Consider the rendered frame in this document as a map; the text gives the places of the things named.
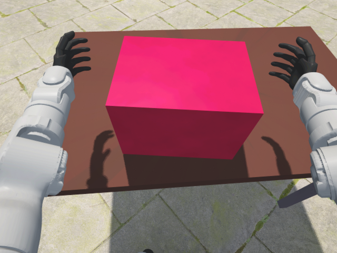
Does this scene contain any table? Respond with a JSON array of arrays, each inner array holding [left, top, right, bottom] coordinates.
[[48, 26, 337, 208]]

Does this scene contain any robot right hand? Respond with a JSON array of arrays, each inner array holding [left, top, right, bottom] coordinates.
[[269, 37, 318, 90]]

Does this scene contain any robot left hand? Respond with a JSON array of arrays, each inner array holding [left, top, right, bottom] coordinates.
[[53, 31, 91, 77]]

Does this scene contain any robot right upper arm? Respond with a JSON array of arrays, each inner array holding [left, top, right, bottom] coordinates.
[[310, 145, 337, 205]]

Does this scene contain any robot left upper arm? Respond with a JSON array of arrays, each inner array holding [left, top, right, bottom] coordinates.
[[0, 137, 68, 253]]

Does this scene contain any right robot forearm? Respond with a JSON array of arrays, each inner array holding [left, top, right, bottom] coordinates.
[[292, 72, 337, 151]]

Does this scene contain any carton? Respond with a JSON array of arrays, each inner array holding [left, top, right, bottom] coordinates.
[[105, 36, 264, 160]]

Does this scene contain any left robot forearm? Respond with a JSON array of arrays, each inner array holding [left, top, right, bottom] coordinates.
[[0, 66, 75, 169]]

